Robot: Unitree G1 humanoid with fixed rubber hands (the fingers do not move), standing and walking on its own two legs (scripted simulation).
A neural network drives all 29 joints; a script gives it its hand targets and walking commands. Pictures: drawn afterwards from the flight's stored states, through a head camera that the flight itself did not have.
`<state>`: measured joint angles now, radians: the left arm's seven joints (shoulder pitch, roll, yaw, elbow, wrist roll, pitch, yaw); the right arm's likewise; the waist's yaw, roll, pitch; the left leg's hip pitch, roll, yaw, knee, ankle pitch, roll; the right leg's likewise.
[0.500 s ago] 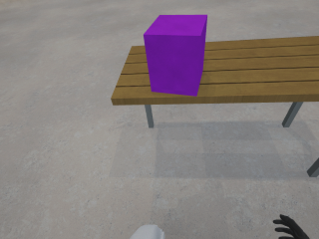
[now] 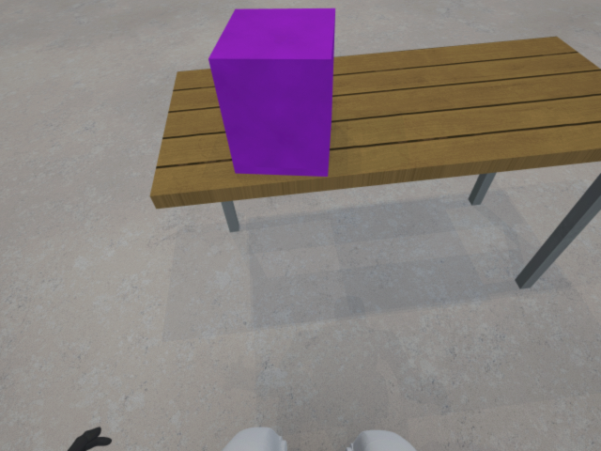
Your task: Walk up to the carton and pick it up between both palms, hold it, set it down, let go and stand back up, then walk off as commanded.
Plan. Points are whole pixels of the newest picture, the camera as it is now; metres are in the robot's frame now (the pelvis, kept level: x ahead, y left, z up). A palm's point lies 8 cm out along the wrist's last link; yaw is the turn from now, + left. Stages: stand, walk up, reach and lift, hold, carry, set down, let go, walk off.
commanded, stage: walk off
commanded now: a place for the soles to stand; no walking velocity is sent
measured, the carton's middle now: (282, 95) +0.73 +0.02 +0.08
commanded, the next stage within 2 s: stand in 1.04 s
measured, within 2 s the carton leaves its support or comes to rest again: neither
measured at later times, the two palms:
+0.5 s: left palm out of the picture +0.13 +0.31 -0.10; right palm (508, 363) +0.23 -0.29 -0.08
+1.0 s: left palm (98, 415) +0.19 +0.31 -0.09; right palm (501, 371) +0.22 -0.28 -0.09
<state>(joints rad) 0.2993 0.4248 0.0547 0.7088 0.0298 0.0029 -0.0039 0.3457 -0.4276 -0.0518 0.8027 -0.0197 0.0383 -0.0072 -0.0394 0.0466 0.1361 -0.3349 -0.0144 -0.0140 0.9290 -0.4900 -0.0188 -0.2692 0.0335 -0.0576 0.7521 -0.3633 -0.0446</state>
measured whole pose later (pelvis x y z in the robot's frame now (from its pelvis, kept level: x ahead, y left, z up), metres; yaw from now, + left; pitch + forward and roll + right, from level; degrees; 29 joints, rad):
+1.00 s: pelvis +0.10 +0.01 +0.01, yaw +6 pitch -3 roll -2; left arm 0.12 0.36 0.03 0.87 0.00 -0.01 0.01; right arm 0.19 -0.36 -0.02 0.85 0.00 0.00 -0.02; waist -0.01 0.01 0.14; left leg -0.22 0.03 -0.04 0.76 -0.39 -0.01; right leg -0.20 -0.01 -0.04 0.63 -0.37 0.01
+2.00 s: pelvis +0.03 +0.00 +0.04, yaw +4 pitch -4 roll +0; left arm 0.14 0.32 0.05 1.13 0.00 -0.01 -0.01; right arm 0.17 -0.32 -0.05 1.10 0.00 -0.01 0.00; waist 0.00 0.00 0.09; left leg -0.13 0.02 0.01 0.36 -0.17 -0.02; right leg -0.19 -0.03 -0.02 0.36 -0.12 0.01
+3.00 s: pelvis +0.08 -0.01 +0.04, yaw +5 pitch -4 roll +0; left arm 0.12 0.29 0.05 1.14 -0.01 -0.03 0.01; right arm 0.16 -0.31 -0.04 1.10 0.01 -0.02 -0.03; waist 0.00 0.01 0.08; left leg -0.03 0.04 0.00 0.30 -0.21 -0.04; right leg -0.08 -0.01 -0.04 0.31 -0.17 0.00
